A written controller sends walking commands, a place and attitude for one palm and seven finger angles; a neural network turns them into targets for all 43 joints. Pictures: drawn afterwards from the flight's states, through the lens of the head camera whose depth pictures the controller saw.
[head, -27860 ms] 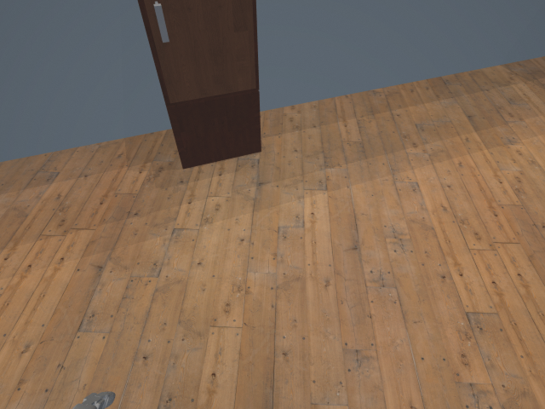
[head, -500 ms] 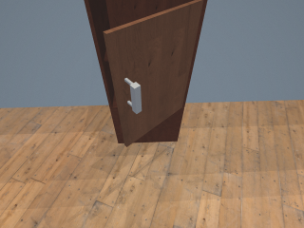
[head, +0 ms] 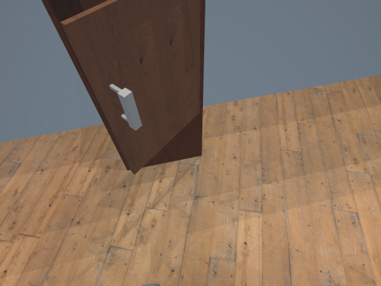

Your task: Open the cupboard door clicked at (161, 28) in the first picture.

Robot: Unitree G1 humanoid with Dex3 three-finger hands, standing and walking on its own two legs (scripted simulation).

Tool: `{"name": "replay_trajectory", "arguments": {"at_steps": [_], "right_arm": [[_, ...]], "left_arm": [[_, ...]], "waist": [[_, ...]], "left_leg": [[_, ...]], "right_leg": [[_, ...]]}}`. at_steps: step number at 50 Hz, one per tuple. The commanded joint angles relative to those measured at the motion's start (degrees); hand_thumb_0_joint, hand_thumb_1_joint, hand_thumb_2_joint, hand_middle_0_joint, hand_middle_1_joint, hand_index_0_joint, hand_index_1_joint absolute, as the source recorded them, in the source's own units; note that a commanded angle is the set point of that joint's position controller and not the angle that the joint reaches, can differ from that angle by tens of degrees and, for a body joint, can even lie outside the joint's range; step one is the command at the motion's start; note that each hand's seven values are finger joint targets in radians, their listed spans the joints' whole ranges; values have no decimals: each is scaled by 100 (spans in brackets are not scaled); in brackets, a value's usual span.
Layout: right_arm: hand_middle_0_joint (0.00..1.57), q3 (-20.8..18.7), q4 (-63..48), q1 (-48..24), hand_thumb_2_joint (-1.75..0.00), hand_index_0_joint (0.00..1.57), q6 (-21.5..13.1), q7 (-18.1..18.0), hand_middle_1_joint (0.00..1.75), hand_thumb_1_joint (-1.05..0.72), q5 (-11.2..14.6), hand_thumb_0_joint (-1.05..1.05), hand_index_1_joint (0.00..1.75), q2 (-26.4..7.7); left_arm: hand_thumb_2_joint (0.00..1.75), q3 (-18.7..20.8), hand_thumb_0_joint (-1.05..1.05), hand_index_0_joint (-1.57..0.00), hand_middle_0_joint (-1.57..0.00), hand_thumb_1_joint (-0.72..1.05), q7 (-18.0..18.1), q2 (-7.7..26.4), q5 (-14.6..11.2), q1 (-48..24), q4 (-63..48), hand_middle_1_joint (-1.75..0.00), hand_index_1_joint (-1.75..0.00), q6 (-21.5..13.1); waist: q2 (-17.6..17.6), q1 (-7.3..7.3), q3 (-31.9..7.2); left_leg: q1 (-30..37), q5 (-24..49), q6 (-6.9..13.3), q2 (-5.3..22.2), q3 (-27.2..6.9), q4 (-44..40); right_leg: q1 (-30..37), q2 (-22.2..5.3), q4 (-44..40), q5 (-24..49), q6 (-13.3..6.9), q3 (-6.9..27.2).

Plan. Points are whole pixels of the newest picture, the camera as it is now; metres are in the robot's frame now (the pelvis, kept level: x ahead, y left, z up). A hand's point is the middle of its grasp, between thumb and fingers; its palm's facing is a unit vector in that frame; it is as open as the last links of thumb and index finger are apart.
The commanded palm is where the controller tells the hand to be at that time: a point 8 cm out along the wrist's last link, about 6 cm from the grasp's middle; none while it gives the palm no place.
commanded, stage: walk to a spot facing it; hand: left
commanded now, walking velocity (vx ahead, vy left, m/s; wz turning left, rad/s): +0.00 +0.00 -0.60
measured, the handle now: (125, 107) +0.53 +0.23 +0.02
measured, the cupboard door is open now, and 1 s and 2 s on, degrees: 39 39 39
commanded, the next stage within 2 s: none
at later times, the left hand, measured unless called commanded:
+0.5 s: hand out of the picture +0.08 +0.16 -0.15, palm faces -0.15 -0.96 -0.25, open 7.4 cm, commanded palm none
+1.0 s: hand (158, 232) +0.26 +0.11 -0.15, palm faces -0.55 -0.79 -0.26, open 7.4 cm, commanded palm none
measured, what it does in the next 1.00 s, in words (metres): steps on the spot, turning right: left foot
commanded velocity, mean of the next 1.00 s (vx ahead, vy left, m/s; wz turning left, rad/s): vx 0.00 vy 0.00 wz -0.60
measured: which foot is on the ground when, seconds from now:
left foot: down 0.00-0.06, up 0.08-0.64, down 0.66-1.00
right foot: down 0.00-0.64, up 0.66-1.00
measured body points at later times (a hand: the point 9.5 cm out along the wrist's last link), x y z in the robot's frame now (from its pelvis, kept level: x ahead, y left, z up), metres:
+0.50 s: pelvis +0.02 -0.03 +0.01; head +0.07 -0.05 +0.46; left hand +0.09 +0.21 -0.13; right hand +0.11 -0.30 -0.13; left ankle +0.05 +0.13 -0.66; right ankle -0.03 -0.10 -0.73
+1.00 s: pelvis +0.04 -0.01 +0.00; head +0.09 -0.04 +0.45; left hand +0.28 +0.16 -0.13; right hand -0.08 -0.25 -0.14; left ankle +0.08 +0.12 -0.73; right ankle -0.02 -0.12 -0.71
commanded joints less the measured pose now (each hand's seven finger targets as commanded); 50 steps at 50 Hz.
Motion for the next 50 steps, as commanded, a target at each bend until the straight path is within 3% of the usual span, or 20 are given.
{"name": "replay_trajectory", "arguments": {"at_steps": [1,2,3,4,5,6,10,17,23,27,30,31,32,33,34,35,36,39,47,50], "right_arm": [[20,-233,-481,-200,-90,20,-37,-5,30,-90,-40,0,30,-1111],[20,-225,-563,-299,-90,20,-1,14,30,-90,19,0,30,-979],[20,-183,-746,-284,-90,20,26,56,30,-90,68,0,30,-507],[20,-193,-825,-589,-90,20,79,93,30,-90,39,0,30,-705],[20,-216,-793,-437,-90,20,95,139,30,-90,65,0,30,-676],[20,-227,-752,-603,-90,20,94,135,30,-90,36,0,30,-656],[20,-182,-758,-581,-90,20,81,127,30,-90,59,0,30,-540],[20,-176,-991,-909,-90,20,112,88,30,-90,88,0,30,-588],[20,-149,-1252,-1252,-90,20,40,90,30,-90,118,0,30,-539],[20,-133,-1335,-1066,-90,20,-34,87,30,-90,176,0,30,-530],[20,-143,-1110,-244,-90,20,-91,54,30,-90,194,0,30,-630],[20,-182,-1043,60,-90,20,-150,16,30,-90,145,0,30,-939],[20,-284,-1125,214,-90,20,-190,17,30,-90,86,0,30,-1469],[20,-240,-1173,304,-90,20,-142,-15,30,-90,39,0,30,-1508],[20,-179,-1311,109,-90,20,-120,-23,30,-90,-16,0,30,-1372],[20,-140,-1281,19,-90,20,-153,-33,30,-90,-53,0,30,-1188],[20,-99,-1261,7,-90,20,-155,-33,30,-90,-47,0,30,-1107],[20,-90,-1243,129,-90,20,-161,-16,30,-90,-20,0,30,-1029],[20,-209,-1029,553,-90,20,-120,99,30,-90,-37,0,30,-1302],[20,-244,-1068,351,-90,20,-94,135,30,-90,11,0,30,-1361]], "left_arm": [[90,97,0,-20,-20,90,-52,382,-14,721,-339,-30,-30,-180],[90,145,0,-20,-20,90,-25,619,27,1005,-273,-30,-30,-234],[90,276,0,-20,-20,90,74,1372,114,1001,-307,-30,-30,-284],[90,256,0,-20,-20,90,132,1428,16,1028,-345,-30,-30,-269],[90,237,0,-20,-20,90,135,1429,9,711,-448,-30,-30,-260],[90,223,0,-20,-20,90,163,1146,14,407,-546,-30,-30,-273],[90,172,0,-20,-20,90,230,1008,-31,558,-570,-30,-30,-383],[90,197,0,-20,-20,90,237,1018,1,798,-650,-30,-30,-358],[90,240,0,-20,-20,90,231,1137,37,850,-771,-30,-30,-344],[90,281,0,-20,-20,90,243,1186,67,615,-866,-30,-30,-319],[90,263,0,-20,-20,90,217,1133,-5,189,-984,-30,-30,-286],[90,218,0,-20,-20,90,199,931,-64,232,-1042,-30,-30,-287],[90,147,0,-20,-20,90,117,684,-116,440,-1094,-30,-30,-300],[90,156,0,-20,-20,90,94,835,-45,321,-1121,-30,-30,-297],[90,171,0,-20,-20,90,44,858,9,313,-1178,-30,-30,-287],[90,188,0,-20,-20,90,-7,825,79,159,-1115,-30,-30,-274],[90,193,0,-20,-20,90,-30,756,69,121,-1034,-30,-30,-252],[90,108,0,-20,-20,90,-126,642,-7,81,-1087,-30,-30,-186],[90,-8,0,-20,-20,90,-209,603,-13,-531,-1263,-30,-30,-197],[90,52,0,-20,-20,90,-185,811,-15,73,-1075,-30,-30,-260]], "waist": [[390,283,-842],[-520,420,-758],[-2485,384,-540],[-1868,497,-316],[-1310,250,-311],[-1009,142,-142],[-505,92,-755],[-829,169,-775],[-618,266,-782],[-811,149,-933],[-545,-260,-1103],[189,-346,-1292],[1792,-282,-1437],[1379,-279,-1203],[792,-171,-855],[614,-92,-601],[1079,-37,-605],[1010,-43,-860],[1261,-271,-755],[843,134,-969]], "left_leg": [[7,1290,655,1374,-795,-354],[-424,502,291,824,-379,574],[-1775,-1565,-172,-144,135,2106],[-1833,-1939,-136,-202,-588,3054],[-1879,-1591,-106,-63,-876,3447],[-2054,-1202,-130,-32,-960,3564],[-2061,-703,-267,-51,-1041,3480],[-2104,-612,-331,-188,-1140,3173],[-1843,-911,-288,-342,-1132,2390],[-1195,-959,-212,-414,-1173,1462],[564,265,-159,-404,-1150,-373],[1581,661,86,354,-1800,-1056],[2115,1728,728,1977,-3391,-1383],[1594,2397,1262,2566,-3708,-1328],[895,2045,1390,2478,-3333,-1424],[835,2752,1194,1983,-2841,-1332],[814,3429,984,1655,-2234,-1101],[1141,3931,784,1222,-1116,-838],[893,3038,726,1433,-567,-668],[272,2293,280,1279,-239,338]], "right_leg": [[677,-252,-1117,840,78,-131],[1063,-439,-2272,1895,48,250],[1331,-1944,-3129,2938,-358,2632],[930,-2230,-3094,3578,-778,2934],[748,-2106,-3033,2676,-1093,2546],[719,-1719,-2944,2920,-1014,2512],[1682,-1397,-2344,4975,-834,2003],[1851,-1208,-2355,5032,-748,2231],[1787,-1226,-2235,5160,-1074,2749],[1486,-1152,-2025,5230,-1045,2969],[434,-645,-1622,4235,-543,2632],[-403,-135,-1166,2885,-266,2188],[-1291,527,178,-381,123,1134],[-1414,233,1186,-961,298,672],[-1355,-9,1710,-733,374,578],[-1558,1,2013,-386,430,454],[-1576,-102,2183,-201,466,435],[-1486,-210,1968,232,500,53],[-496,-220,-306,452,321,-542],[917,-211,-1806,1732,105,-502]]}}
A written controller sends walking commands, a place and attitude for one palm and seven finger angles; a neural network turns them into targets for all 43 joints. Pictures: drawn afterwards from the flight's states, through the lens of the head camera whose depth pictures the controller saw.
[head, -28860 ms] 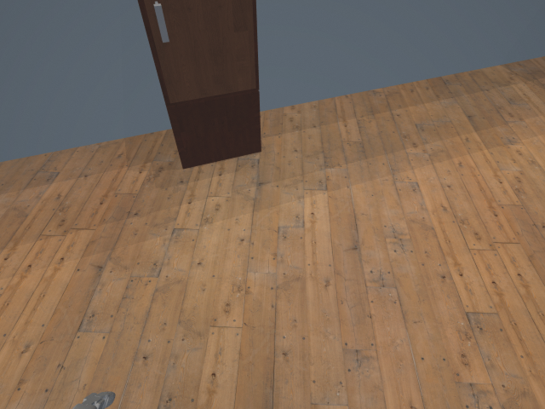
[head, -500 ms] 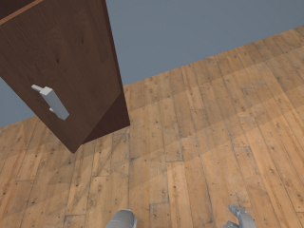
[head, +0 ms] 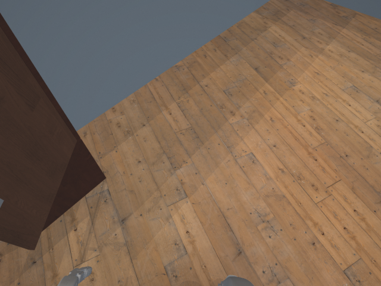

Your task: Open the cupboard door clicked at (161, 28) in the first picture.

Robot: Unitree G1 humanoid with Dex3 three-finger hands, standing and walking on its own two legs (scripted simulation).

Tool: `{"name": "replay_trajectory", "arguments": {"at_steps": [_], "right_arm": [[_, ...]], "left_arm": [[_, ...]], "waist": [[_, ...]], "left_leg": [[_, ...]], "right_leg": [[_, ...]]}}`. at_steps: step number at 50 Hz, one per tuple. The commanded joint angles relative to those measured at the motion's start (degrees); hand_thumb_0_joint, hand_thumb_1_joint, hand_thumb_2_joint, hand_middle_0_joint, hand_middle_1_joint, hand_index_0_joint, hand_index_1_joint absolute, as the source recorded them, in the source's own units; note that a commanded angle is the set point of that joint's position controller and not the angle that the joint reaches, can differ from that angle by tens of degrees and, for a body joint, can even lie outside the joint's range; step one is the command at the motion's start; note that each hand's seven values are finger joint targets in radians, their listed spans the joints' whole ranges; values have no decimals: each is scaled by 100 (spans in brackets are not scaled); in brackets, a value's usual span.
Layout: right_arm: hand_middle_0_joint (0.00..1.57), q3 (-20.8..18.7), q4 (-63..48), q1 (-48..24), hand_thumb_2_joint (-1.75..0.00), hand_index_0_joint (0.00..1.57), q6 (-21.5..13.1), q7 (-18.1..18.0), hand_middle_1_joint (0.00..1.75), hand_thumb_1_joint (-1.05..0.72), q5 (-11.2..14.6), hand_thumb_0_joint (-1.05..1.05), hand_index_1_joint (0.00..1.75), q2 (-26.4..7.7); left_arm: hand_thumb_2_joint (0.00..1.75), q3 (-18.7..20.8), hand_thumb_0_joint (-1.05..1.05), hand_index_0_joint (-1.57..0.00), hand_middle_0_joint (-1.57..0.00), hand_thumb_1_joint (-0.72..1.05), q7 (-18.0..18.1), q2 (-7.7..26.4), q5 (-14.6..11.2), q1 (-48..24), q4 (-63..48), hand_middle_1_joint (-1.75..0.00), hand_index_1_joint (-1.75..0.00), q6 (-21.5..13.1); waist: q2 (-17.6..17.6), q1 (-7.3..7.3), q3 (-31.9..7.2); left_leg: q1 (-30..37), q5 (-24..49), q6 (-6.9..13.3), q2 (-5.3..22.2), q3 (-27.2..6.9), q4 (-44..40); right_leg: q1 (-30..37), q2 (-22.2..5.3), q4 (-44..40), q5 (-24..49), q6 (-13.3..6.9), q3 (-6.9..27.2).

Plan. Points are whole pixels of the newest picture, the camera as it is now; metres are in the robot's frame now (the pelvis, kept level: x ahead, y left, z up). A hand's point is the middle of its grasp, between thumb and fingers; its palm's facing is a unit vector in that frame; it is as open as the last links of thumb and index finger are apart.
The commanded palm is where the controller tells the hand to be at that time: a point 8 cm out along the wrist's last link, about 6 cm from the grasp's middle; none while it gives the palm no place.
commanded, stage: walk to a spot facing it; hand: left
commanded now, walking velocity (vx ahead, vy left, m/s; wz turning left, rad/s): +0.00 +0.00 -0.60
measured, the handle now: out of the picture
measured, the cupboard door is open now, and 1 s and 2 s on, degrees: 39 39 39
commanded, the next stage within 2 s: turn to face it in 1.66 s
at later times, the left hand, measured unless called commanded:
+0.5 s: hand (122, 272) +0.16 +0.17 -0.17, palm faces -0.24 -0.96 -0.17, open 7.4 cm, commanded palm none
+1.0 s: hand (213, 186) +0.39 -0.05 -0.16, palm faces -0.57 -0.79 -0.22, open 7.4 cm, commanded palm none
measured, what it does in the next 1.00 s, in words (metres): walks ahead, turning right: right foot, then left foot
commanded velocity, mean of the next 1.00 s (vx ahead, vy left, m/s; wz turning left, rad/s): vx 0.24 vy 0.00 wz -0.56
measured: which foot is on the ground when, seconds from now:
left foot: down 0.00-0.04, up 0.06-0.42, down 0.44-0.90, up 0.92-1.00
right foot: up 0.00-0.02, down 0.04-0.44, up 0.46-0.88, down 0.90-1.00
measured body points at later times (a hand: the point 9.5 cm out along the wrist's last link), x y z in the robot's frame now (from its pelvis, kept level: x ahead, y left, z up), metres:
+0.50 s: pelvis +0.05 +0.00 +0.00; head +0.08 +0.02 +0.45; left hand +0.17 +0.22 -0.16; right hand +0.05 -0.25 -0.13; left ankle +0.07 +0.11 -0.73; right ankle +0.00 -0.11 -0.70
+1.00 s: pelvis +0.18 -0.13 -0.01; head +0.21 -0.17 +0.43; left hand +0.42 -0.01 -0.15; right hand -0.01 -0.28 -0.17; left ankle +0.15 +0.07 -0.62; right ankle +0.19 -0.20 -0.73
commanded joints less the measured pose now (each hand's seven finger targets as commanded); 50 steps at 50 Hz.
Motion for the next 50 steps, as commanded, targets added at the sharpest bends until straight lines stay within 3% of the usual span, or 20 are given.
{"name": "replay_trajectory", "arguments": {"at_steps": [1,2,3,5,8,12,17,19,20,22,23,26,29,40,42,43,44,45,46,50], "right_arm": [[20,-277,-431,-21,-90,20,-56,56,30,-90,92,0,30,-869],[20,-149,-737,-293,-90,20,-32,77,30,-90,109,0,30,-420],[20,-162,-680,-329,-90,20,53,8,30,-90,107,0,30,-684],[20,-208,-488,-366,-90,20,80,30,30,-90,101,0,30,-611],[20,-203,-338,-272,-90,20,106,71,30,-90,79,0,30,-538],[20,-193,-341,-308,-90,20,99,63,30,-90,96,0,30,-397],[20,-193,-481,-356,-90,20,-47,86,30,-90,77,0,30,-387],[20,-198,-340,98,-90,20,-133,83,30,-90,62,0,30,-424],[20,-227,-182,539,-90,20,-190,52,30,-90,54,0,30,-570],[20,-419,-71,1377,-90,20,-255,-25,30,-90,-76,0,30,-1477],[20,-398,-131,1193,-90,20,-258,-46,30,-90,-70,0,30,-1476],[20,-169,-298,368,-90,20,-363,-19,30,-90,-58,0,30,-794],[20,-65,-80,839,-90,20,-467,-49,30,-90,-1,0,30,-478],[20,-121,417,1577,-90,20,-448,-1,30,-90,-67,0,30,-651],[20,-168,367,1321,-90,20,-428,21,30,-90,-38,0,30,-817],[20,-167,287,994,-90,20,-432,35,30,-90,10,0,30,-866],[20,-133,149,804,-90,20,-445,126,30,-90,107,0,30,-718],[20,-60,-106,832,-90,20,-450,127,30,-90,208,0,30,-280],[20,-100,-200,351,-90,20,-408,111,30,-90,156,0,30,-459],[20,-146,151,298,-90,20,-243,135,30,-90,20,0,30,-169]], "left_arm": [[90,127,0,-20,-20,90,74,855,35,1014,-153,-30,-30,-294],[90,278,0,-20,-20,90,186,1510,36,1345,-76,-30,-30,-341],[90,250,0,-20,-20,90,281,1476,-40,1426,-28,-30,-30,-310],[90,192,0,-20,-20,90,337,1010,-24,614,-253,-30,-30,-239],[90,95,0,-20,-20,90,361,750,-17,216,-393,-30,-30,-281],[90,121,0,-20,-20,90,333,825,13,376,-327,-30,-30,-302],[90,185,0,-20,-20,90,258,796,37,410,-302,-30,-30,-294],[90,188,0,-20,-20,90,207,742,2,188,-365,-30,-30,-290],[90,149,0,-20,-20,90,178,569,-13,39,-421,-30,-30,-286],[90,16,0,-20,-20,90,93,16,-52,-200,-762,-30,-30,-326],[90,75,0,-20,-20,90,26,220,11,-589,-852,-30,-30,-340],[90,157,0,-20,-20,90,-121,88,109,-31,-430,-30,-30,-344],[90,46,0,-20,-20,90,-152,-201,78,159,-300,-30,-30,-313],[90,-104,0,-20,-20,90,-179,-272,7,-814,-411,-30,-30,-376],[90,-32,0,-20,-20,90,-126,-71,3,12,-196,-30,-30,-428],[90,47,0,-20,-20,90,-93,82,17,961,102,-30,-30,-472],[90,208,0,-20,-20,90,-25,637,40,1919,389,-30,-30,-530],[90,368,0,-20,-20,90,87,1292,-24,2435,486,-30,-30,-568],[90,368,0,-20,-20,90,169,1429,-133,2143,460,-30,-30,-531],[90,11,0,-20,-20,90,236,358,-82,521,67,-30,-30,-624]], "waist": [[-495,497,-1290],[-2151,678,-1355],[-1759,718,-1397],[-1497,368,-884],[-974,120,-856],[-641,145,-925],[-1057,191,-812],[-907,-86,-685],[-527,-328,-669],[2067,-650,-621],[1134,-616,-191],[653,-11,103],[766,-17,-297],[896,-243,-34],[844,187,-473],[680,694,-898],[-359,1170,-1485],[-1885,1185,-2139],[-1470,1056,-1719],[-250,79,-180]], "left_leg": [[-996,1511,66,393,135,1478],[-2222,-1726,-173,-449,66,3067],[-2291,-1778,-81,-311,-877,3627],[-2479,-869,-117,-140,-985,3781],[-1906,-326,-193,-255,-931,3322],[-1628,-303,-220,-475,-841,2401],[-1076,-529,-126,-632,-776,1094],[-1,-53,-80,-760,-638,102],[991,-31,-13,-594,-759,-630],[1625,-2348,921,2035,-4042,-2299],[861,-2525,1220,2326,-4101,-2663],[220,-816,657,1227,-2145,-2360],[936,1736,460,782,-844,-1874],[1273,3875,748,1216,314,-1338],[1163,5089,633,1205,547,-250],[611,5048,453,996,753,796],[-710,3616,218,592,932,2378],[-2509,-1336,-124,-510,468,4462],[-3073,-1319,36,-346,-629,5167],[-2079,397,-6,219,-935,4148]], "right_leg": [[2446,-774,-1934,2559,-545,964],[2693,-2221,-2194,4654,-1250,2991],[2509,-2216,-2165,4267,-1619,2815],[1866,-1500,-2332,2635,-1382,2342],[1333,-1113,-2213,3000,-1214,1804],[1430,-1032,-2176,3009,-1284,1986],[1041,-925,-2444,617,-1301,2580],[146,-642,-2344,-500,-1102,2511],[-739,-328,-1990,-1077,-865,2276],[-2386,658,999,-1531,-239,471],[-2352,92,1706,-1039,-257,792],[-1977,-137,2564,368,-158,503],[-2047,-117,2613,967,-78,242],[-939,22,-224,673,-437,-580],[235,304,-522,401,-670,-735],[1567,443,-852,777,-794,-759],[3235,-304,-1236,550,-1091,227],[4325,-2124,-2202,830,-1785,3628],[3828,-2245,-2746,549,-1850,4075],[632,-1382,-3253,597,-1237,1935]]}}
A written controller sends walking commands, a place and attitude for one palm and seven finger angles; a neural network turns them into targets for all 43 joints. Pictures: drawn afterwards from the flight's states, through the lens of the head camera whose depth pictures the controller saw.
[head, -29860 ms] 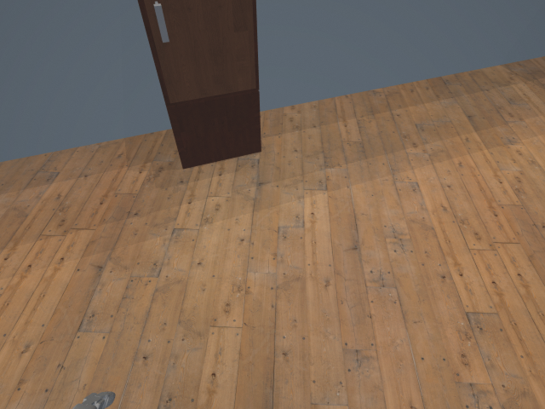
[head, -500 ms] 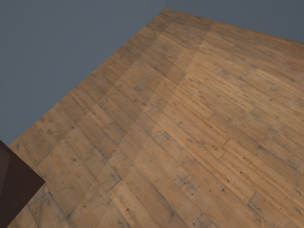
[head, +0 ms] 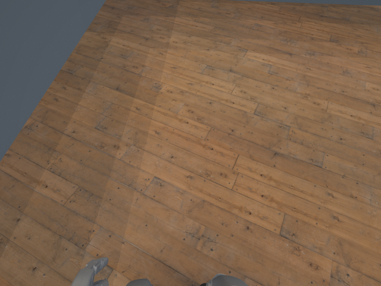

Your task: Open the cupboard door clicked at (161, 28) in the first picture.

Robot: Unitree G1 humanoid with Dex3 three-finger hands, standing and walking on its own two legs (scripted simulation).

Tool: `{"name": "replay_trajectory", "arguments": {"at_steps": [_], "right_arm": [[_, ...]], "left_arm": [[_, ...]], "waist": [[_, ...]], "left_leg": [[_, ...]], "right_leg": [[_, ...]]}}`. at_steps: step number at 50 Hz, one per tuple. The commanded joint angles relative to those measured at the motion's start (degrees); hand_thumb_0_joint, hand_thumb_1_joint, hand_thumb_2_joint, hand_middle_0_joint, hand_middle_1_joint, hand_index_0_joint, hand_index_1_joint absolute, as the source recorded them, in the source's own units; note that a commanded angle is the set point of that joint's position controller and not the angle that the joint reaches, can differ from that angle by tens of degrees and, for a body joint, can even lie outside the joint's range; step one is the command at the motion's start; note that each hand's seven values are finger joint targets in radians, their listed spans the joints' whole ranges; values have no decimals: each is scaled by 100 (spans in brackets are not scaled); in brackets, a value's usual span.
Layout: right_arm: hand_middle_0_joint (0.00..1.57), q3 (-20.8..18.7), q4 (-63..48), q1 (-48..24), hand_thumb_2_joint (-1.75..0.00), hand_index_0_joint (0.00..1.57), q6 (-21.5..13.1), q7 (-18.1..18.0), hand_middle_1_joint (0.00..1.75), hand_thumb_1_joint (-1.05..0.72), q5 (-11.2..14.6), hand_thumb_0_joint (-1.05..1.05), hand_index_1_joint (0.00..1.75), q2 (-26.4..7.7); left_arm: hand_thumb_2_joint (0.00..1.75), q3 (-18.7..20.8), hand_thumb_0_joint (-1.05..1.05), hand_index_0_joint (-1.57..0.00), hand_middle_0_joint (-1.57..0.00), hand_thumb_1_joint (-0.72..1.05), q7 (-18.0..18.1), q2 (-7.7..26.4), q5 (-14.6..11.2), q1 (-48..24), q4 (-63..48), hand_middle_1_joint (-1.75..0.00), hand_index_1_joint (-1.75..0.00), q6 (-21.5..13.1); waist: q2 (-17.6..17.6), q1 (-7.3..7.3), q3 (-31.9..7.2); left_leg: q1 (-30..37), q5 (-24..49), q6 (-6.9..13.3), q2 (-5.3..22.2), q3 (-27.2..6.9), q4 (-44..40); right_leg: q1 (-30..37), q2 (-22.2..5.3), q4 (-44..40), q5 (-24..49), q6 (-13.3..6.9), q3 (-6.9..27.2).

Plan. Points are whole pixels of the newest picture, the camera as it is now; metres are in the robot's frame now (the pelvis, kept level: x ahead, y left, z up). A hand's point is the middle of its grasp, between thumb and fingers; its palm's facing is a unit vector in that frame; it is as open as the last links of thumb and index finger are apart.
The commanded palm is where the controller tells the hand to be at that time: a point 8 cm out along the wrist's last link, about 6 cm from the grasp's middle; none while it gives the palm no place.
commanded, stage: walk to a spot facing it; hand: left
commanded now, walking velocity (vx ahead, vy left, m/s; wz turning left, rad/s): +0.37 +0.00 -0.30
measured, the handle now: out of the picture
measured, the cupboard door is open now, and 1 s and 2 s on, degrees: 39 39 39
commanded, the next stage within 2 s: turn to face it in 0.66 s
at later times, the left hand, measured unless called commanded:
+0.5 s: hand (126, 271) +0.17 +0.16 -0.16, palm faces -0.01 -0.99 -0.16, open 7.4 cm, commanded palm none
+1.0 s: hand (180, 117) +0.65 +0.05 -0.14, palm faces -0.28 -0.93 -0.23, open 7.4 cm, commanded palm none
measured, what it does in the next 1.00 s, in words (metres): walks ahead: left foot, then right foot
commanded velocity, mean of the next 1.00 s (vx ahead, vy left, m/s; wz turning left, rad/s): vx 0.23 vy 0.00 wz -0.07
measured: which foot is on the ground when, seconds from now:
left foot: up 0.00-0.46, down 0.48-0.90, up 0.92-1.00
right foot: down 0.00-0.50, up 0.52-0.88, down 0.90-1.00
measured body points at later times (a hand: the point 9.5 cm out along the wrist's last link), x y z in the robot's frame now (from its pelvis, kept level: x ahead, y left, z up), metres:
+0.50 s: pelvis +0.26 +0.00 +0.00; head +0.30 +0.00 +0.45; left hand +0.17 +0.22 -0.15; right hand +0.38 -0.23 -0.13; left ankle +0.35 +0.09 -0.72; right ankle +0.06 -0.05 -0.70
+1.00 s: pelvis +0.47 -0.09 +0.00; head +0.50 -0.12 +0.45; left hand +0.67 +0.10 -0.13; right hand +0.32 -0.28 -0.15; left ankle +0.38 +0.08 -0.65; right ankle +0.52 -0.20 -0.72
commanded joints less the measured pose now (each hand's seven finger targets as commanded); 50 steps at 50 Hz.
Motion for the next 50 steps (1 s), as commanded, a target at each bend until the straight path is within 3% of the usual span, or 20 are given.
{"name": "replay_trajectory", "arguments": {"at_steps": [1,6,12,17,20,22,23,24,25,26,28,31,35,40,43,44,45,46,47,50], "right_arm": [[20,-157,-576,-259,-90,20,-128,14,30,-90,-118,0,30,-434],[20,-185,-633,-491,-90,20,-106,51,30,-90,-134,0,30,-408],[20,-156,-990,-1741,-90,20,-224,101,30,-90,-79,0,30,-424],[20,-119,-1111,-2455,-90,20,-285,170,30,-90,-60,0,30,-363],[20,-106,-1020,-2260,-90,20,-347,136,30,-90,-69,0,30,-370],[20,-179,-577,-1024,-90,20,-390,37,30,-90,-105,0,30,-587],[20,-264,-334,-86,-90,20,-407,-18,30,-90,-150,0,30,-931],[20,-413,-196,682,-90,20,-441,-71,30,-90,-259,0,30,-1520],[20,-370,-202,759,-90,20,-383,-80,30,-90,-157,0,30,-1509],[20,-325,-297,289,-90,20,-366,-60,30,-90,-111,0,30,-1372],[20,-155,-401,-371,-90,20,-443,-98,30,-90,-122,0,30,-652],[20,-67,-290,-324,-90,20,-566,-128,30,-90,-110,0,30,-470],[20,-106,-289,-329,-90,20,-529,-99,30,-90,-88,0,30,-600],[20,-82,-60,224,-90,20,-423,-110,30,-90,-113,0,30,-751],[20,-27,67,226,-90,20,-363,-98,30,-90,-73,0,30,-797],[20,-13,60,182,-90,20,-366,-81,30,-90,-22,0,30,-693],[20,-13,54,548,-90,20,-356,-38,30,-90,51,0,30,-446],[20,-18,19,798,-90,20,-268,-91,30,-90,109,0,30,-462],[20,-31,-89,447,-90,20,-169,-112,30,-90,111,0,30,-474],[20,-56,-46,35,-90,20,1,-66,30,-90,34,0,30,-304]], "left_arm": [[90,107,0,-20,-20,90,141,674,22,660,-88,-30,-30,-147],[90,132,0,-20,-20,90,110,482,6,1172,188,-30,-30,-304],[90,21,0,-20,-20,90,184,367,16,1955,561,-30,-30,-385],[90,-27,0,-20,-20,90,272,397,45,2319,788,-30,-30,-367],[90,-21,0,-20,-20,90,299,508,34,2286,848,-30,-30,-376],[90,21,0,-20,-20,90,307,592,7,2132,901,-30,-30,-397],[90,28,0,-20,-20,90,284,552,-49,2030,814,-30,-30,-414],[90,-16,0,-20,-20,90,227,212,-133,2275,715,-30,-30,-431],[90,-62,0,-20,-20,90,220,189,-111,2110,610,-30,-30,-474],[90,-30,0,-20,-20,90,238,263,-21,1775,538,-30,-30,-418],[90,4,0,-20,-20,90,120,103,79,1372,505,-30,-30,-253],[90,-19,0,-20,-20,90,10,-280,124,1566,502,-30,-30,19],[90,26,0,-20,-20,90,-92,-283,120,1157,274,-30,-30,133],[90,-39,0,-20,-20,90,-59,-125,83,440,95,-30,-30,68],[90,-61,0,-20,-20,90,49,102,89,1234,368,-30,-30,-57],[90,15,0,-20,-20,90,102,443,107,1791,546,-30,-30,-141],[90,150,0,-20,-20,90,181,1069,136,2306,696,-30,-30,-216],[90,155,0,-20,-20,90,175,1375,19,2429,715,-30,-30,-224],[90,87,0,-20,-20,90,244,1187,-3,1876,530,-30,-30,-154],[90,-8,0,-20,-20,90,328,703,4,896,268,-30,-30,-52]], "waist": [[-185,136,-232],[-419,165,-589],[-482,469,-457],[-463,619,-200],[-546,403,-373],[-407,-175,-923],[-240,-571,-1408],[1043,-683,-2323],[1101,-502,-2345],[392,-304,-1398],[551,39,-239],[519,378,-201],[809,484,-190],[644,180,-117],[496,607,-634],[167,865,-1070],[-1044,949,-1888],[-1402,845,-2568],[-982,772,-1950],[-808,395,-1083]], "left_leg": [[-1235,927,-20,176,-432,-257],[-1717,1467,-99,19,-416,-1180],[-2429,1522,-65,-117,-329,-1997],[-2214,1331,76,-337,-72,-2864],[-1123,1077,283,-801,309,-3660],[752,1683,475,-1023,407,-4324],[2463,2277,777,-377,-315,-4279],[3888,2962,1614,1453,-2647,-4339],[3701,3400,2009,2206,-3555,-5214],[2670,2510,1985,2148,-3178,-5525],[1041,1690,1376,1560,-2112,-5990],[640,2931,1012,1041,-531,-6057],[549,3171,860,687,526,-6146],[955,4233,881,792,558,-5678],[904,4887,688,615,404,-4571],[393,4091,481,329,449,-3650],[-606,1290,224,-495,675,-2029],[-475,-1475,166,-670,83,-606],[-588,-1395,188,-448,-403,-314],[-972,-410,74,-144,-526,10]], "right_leg": [[376,-1562,-2759,306,-290,2011],[1288,-1160,-2657,1283,-156,1674],[2522,-1290,-2257,3483,-201,1838],[2939,-1385,-2125,4297,-284,1895],[2850,-1290,-1544,5883,-201,1693],[2215,-1026,-310,6201,58,1430],[937,-825,814,4908,221,1319],[-528,-75,3004,1473,430,789],[-1001,84,4273,-1246,330,977],[-1332,-322,4498,-1144,320,1115],[-1477,-656,4337,-333,455,1074],[-1252,-760,3567,81,592,861],[-1076,-799,2058,811,688,406],[-418,-518,339,1133,528,98],[1136,-253,-451,1473,422,-55],[2276,-633,-654,2756,378,307],[3527,-2152,-710,4544,-176,1856],[3524,-3173,-1239,5221,-759,2472],[2704,-3066,-1558,4531,-812,2191],[1447,-2545,-1785,3631,-301,1051]]}}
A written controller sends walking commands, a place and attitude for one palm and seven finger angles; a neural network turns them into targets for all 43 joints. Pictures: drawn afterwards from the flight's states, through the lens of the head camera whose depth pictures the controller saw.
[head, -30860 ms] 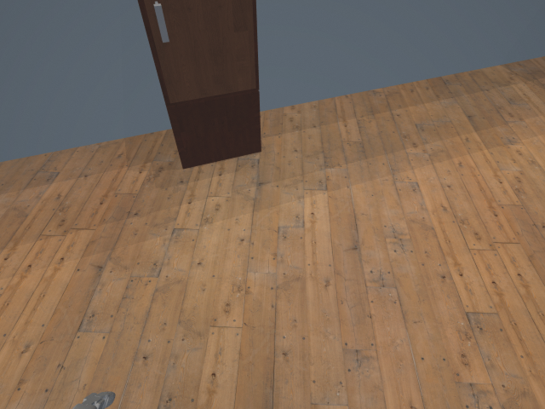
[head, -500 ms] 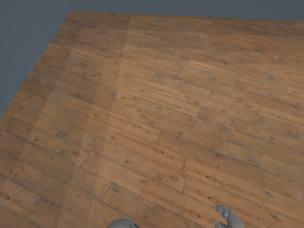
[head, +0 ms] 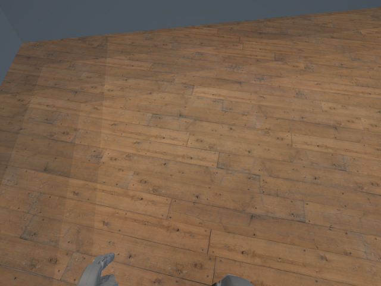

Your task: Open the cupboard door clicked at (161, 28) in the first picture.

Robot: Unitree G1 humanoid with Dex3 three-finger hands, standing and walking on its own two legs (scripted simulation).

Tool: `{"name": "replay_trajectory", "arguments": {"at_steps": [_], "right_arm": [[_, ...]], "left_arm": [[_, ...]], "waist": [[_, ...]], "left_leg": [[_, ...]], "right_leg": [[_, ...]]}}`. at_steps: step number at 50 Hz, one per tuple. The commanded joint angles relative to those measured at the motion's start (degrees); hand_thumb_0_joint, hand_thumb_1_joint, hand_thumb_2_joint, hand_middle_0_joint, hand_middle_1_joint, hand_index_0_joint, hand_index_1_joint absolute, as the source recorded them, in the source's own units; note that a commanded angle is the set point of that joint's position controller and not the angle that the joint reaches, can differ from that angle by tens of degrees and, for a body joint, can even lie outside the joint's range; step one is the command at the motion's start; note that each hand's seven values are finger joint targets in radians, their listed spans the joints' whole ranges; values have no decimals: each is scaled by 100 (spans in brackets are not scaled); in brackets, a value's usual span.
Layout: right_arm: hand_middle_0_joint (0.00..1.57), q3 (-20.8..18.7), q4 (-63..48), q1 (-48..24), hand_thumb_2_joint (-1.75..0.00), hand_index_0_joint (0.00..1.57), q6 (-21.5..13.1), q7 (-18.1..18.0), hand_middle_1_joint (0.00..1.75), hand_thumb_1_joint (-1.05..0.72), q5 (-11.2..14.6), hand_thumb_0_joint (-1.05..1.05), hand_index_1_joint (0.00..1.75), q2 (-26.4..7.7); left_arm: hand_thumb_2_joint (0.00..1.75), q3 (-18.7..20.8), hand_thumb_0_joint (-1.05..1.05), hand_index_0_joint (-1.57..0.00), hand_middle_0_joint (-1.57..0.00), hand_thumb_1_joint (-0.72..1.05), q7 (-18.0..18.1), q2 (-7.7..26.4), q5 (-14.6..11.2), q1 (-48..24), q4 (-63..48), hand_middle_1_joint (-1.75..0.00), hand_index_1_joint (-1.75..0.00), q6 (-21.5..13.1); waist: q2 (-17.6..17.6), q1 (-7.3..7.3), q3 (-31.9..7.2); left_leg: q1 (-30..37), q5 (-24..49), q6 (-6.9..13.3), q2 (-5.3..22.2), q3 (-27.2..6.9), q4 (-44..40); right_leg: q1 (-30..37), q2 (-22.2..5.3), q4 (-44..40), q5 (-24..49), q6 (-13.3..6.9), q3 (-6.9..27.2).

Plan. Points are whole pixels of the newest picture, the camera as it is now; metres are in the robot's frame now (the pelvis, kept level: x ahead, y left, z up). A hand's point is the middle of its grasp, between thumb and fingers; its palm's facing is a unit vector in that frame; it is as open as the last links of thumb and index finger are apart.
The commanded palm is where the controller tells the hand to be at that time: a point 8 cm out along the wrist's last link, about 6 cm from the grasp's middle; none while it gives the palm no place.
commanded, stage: turn to face it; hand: left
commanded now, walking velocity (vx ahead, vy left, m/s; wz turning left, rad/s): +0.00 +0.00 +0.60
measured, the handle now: out of the picture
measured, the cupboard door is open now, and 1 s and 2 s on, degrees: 39 39 39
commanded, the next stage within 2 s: none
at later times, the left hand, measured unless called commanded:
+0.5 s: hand out of the picture +0.07 +0.25 -0.16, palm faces +0.32 -0.92 -0.23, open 7.4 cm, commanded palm none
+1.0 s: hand out of the picture +0.01 +0.15 -0.15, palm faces +0.60 -0.77 -0.22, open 7.4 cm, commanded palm none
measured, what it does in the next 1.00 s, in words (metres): steps on the spot, turning left: left foot, then right foot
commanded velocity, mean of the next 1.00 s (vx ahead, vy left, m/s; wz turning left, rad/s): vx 0.00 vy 0.00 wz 0.60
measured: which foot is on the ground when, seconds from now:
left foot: up 0.00-0.30, down 0.32-0.70, up 0.72-1.00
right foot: down 0.00-0.30, up 0.32-0.68, down 0.70-1.00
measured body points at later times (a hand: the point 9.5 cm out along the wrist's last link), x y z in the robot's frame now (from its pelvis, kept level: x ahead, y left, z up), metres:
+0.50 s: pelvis +0.05 +0.02 +0.01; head +0.09 +0.06 +0.46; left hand +0.05 +0.29 -0.15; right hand +0.18 -0.21 -0.12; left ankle +0.05 +0.13 -0.72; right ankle +0.07 -0.13 -0.64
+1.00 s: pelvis +0.07 -0.03 +0.01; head +0.11 +0.00 +0.46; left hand -0.02 +0.19 -0.13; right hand +0.31 -0.19 -0.12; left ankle -0.01 +0.07 -0.68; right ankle +0.13 -0.13 -0.72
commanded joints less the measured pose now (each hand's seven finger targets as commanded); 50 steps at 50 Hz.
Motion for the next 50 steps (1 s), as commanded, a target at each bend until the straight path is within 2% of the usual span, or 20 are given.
{"name": "replay_trajectory", "arguments": {"at_steps": [1,4,11,13,14,15,16,17,20,22,29,32,33,34,35,37,39,42,47,50], "right_arm": [[20,-119,-465,-25,-90,20,85,45,30,-90,-66,0,30,-313],[20,-135,-420,225,-90,20,231,121,30,-90,-117,0,30,-157],[20,-217,-970,-657,-90,20,182,213,30,-90,-136,0,30,-239],[20,-262,-1002,-463,-90,20,151,220,30,-90,-160,0,30,-390],[20,-309,-946,-180,-90,20,120,233,30,-90,-174,0,30,-623],[20,-444,-1004,20,-90,20,69,198,30,-90,-229,0,30,-1249],[20,-517,-1011,197,-90,20,76,100,30,-90,-259,0,30,-1630],[20,-512,-1049,114,-90,20,62,67,30,-90,-243,0,30,-1631],[20,-409,-1288,-786,-90,20,-32,-11,30,-90,-198,0,30,-1383],[20,-379,-1343,-915,-90,20,-70,-28,30,-90,-167,0,30,-1325],[20,-502,-1383,-1054,-90,20,70,62,30,-90,-205,0,30,-1575],[20,-545,-1536,-1495,-90,20,141,95,30,-90,-166,0,30,-1627],[20,-543,-1596,-1621,-90,20,157,111,30,-90,-127,0,30,-1506],[20,-492,-1686,-1572,-90,20,164,151,30,-90,-68,0,30,-1112],[20,-463,-1820,-1752,-90,20,152,173,30,-90,-94,0,30,-966],[20,-531,-1666,-1543,-90,20,255,245,30,-90,-144,0,30,-1154],[20,-500,-1443,-1531,-90,20,331,296,30,-90,-164,0,30,-1092],[20,-428,-1483,-1736,-90,20,319,331,30,-90,-116,0,30,-916],[20,-315,-1641,-2268,-90,20,247,339,30,-90,-92,0,30,-765],[20,-308,-1661,-2109,-90,20,202,317,30,-90,-81,0,30,-804]], "left_arm": [[90,145,0,-20,-20,90,167,712,-44,855,-67,-30,-30,108],[90,164,0,-20,-20,90,156,604,-6,419,-236,-30,-30,117],[90,367,0,-20,-20,90,165,759,69,614,-320,-30,-30,206],[90,397,0,-20,-20,90,138,816,36,633,-345,-30,-30,265],[90,388,0,-20,-20,90,117,734,-6,635,-404,-30,-30,319],[90,345,0,-20,-20,90,71,423,-64,690,-563,-30,-30,377],[90,256,0,-20,-20,90,79,394,-19,184,-844,-30,-30,421],[90,249,0,-20,-20,90,55,492,10,-41,-976,-30,-30,413],[90,339,0,-20,-20,90,28,553,47,315,-656,-30,-30,403],[90,326,0,-20,-20,90,2,551,11,501,-545,-30,-30,411],[90,232,0,-20,-20,90,46,579,-62,453,-667,-30,-30,446],[90,259,0,-20,-20,90,58,692,-80,1104,-527,-30,-30,386],[90,304,0,-20,-20,90,86,849,-67,1400,-464,-30,-30,342],[90,403,0,-20,-20,90,138,1343,28,1571,-457,-30,-30,276],[90,435,0,-20,-20,90,163,1744,61,1473,-544,-30,-30,294],[90,333,0,-20,-20,90,197,1278,25,839,-722,-30,-30,274],[90,246,0,-20,-20,90,164,1044,-3,471,-796,-30,-30,278],[90,243,0,-20,-20,90,171,988,24,784,-747,-30,-30,238],[90,352,0,-20,-20,90,159,1252,68,1360,-553,-30,-30,235],[90,422,0,-20,-20,90,132,1384,66,1349,-542,-30,-30,259]], "waist": [[-784,360,-778],[-773,70,-682],[-832,328,-523],[-452,183,-607],[249,54,-692],[2100,-24,-677],[2101,-243,-679],[1172,-125,-691],[1370,247,-889],[960,349,-979],[888,257,-829],[935,535,-873],[633,688,-945],[-905,768,-953],[-2172,831,-725],[-1169,424,-532],[-1310,231,-352],[-1224,363,-502],[-1114,711,-717],[-1260,664,-825]], "left_leg": [[-1104,624,-82,233,-335,921],[-816,1096,-147,179,-39,399],[-868,842,-112,192,248,-1541],[-178,1523,-73,43,381,-2567],[350,2051,18,124,7,-3395],[578,3297,684,1450,-2145,-4222],[562,4209,1430,2246,-3273,-4551],[383,3685,1528,2247,-2888,-4514],[479,3850,1041,1282,-1925,-4249],[659,4408,936,984,-1508,-4110],[332,3635,1033,875,-1807,-4124],[-327,3185,848,643,-1911,-3776],[-881,2552,604,347,-1784,-3420],[-1875,1132,167,-372,-1077,-2329],[-2218,-317,-101,-859,-392,-718],[-1916,313,-26,-409,-768,652],[-1887,927,-178,-228,-530,1052],[-1787,959,-274,-249,-226,256],[-1292,602,-258,-316,196,-1546],[-775,779,-148,-398,355,-2324]], "right_leg": [[987,-1826,-1844,2699,-491,897],[347,-1573,-2094,1424,-287,238],[799,-1920,-1585,785,-345,82],[578,-1810,-914,275,-115,-134],[236,-1510,-152,-221,139,-338],[-842,-612,1235,-1937,659,-565],[-1414,-154,2482,-2733,741,166],[-1354,-317,2947,-2118,654,696],[-1502,-178,3426,-1136,760,943],[-1349,-107,3228,-814,841,898],[-284,199,1098,-1243,833,730],[921,395,-347,-562,751,598],[1691,191,-1218,-73,710,710],[2368,-1071,-2139,-420,370,1973],[1836,-2425,-2437,141,-265,3325],[909,-2142,-2283,-43,-471,2399],[859,-1481,-1991,577,-218,1461],[1505,-1357,-1695,1899,-154,791],[2252,-1631,-1162,3164,-273,543],[2178,-1739,-861,3318,-216,432]]}}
